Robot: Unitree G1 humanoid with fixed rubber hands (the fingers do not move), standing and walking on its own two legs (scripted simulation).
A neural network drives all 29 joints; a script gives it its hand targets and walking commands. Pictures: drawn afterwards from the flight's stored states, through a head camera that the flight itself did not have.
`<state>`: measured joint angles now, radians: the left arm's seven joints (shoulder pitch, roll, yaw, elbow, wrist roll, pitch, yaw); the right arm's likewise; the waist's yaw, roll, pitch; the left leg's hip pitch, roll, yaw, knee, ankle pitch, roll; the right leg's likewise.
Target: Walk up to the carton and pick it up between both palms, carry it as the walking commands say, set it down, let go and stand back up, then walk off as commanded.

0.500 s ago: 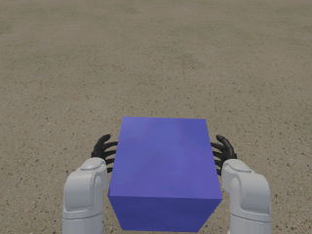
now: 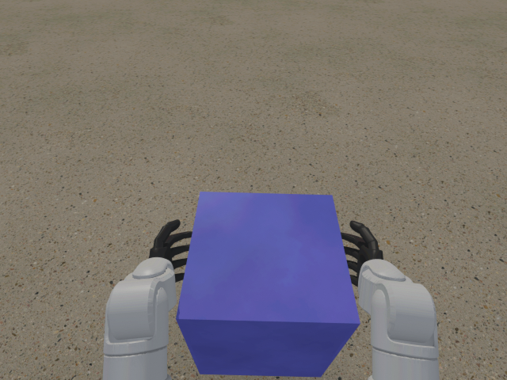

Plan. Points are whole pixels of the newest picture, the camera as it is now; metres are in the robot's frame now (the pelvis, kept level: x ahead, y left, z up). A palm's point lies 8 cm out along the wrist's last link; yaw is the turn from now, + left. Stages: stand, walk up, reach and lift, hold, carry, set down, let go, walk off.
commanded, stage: carry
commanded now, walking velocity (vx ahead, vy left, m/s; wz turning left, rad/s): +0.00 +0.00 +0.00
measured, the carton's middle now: (263, 288) +0.28 +0.00 +0.00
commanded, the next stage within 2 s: hold in 1.68 s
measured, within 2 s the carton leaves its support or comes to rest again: neither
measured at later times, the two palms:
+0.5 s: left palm (166, 260) +0.30 +0.15 +0.07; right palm (358, 261) +0.29 -0.15 +0.06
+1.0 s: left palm (162, 259) +0.30 +0.16 +0.06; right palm (349, 260) +0.30 -0.14 +0.05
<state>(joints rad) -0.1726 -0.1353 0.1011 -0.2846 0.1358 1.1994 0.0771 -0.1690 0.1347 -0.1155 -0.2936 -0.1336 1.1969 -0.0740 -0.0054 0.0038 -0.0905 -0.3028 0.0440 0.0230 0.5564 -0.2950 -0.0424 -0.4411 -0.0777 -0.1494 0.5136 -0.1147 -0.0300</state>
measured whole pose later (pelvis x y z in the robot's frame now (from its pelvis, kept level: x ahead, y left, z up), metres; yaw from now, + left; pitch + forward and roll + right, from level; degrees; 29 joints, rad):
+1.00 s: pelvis +0.03 +0.01 +0.00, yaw -1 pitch +3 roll +0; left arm -0.12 -0.13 0.09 -0.07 0.16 0.89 0.06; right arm -0.12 0.13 -0.11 -0.07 -0.17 0.89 -0.05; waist 0.00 0.01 -0.11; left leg -0.27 0.04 0.03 0.58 -0.36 -0.03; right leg -0.42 -0.08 -0.14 0.55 -0.18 0.00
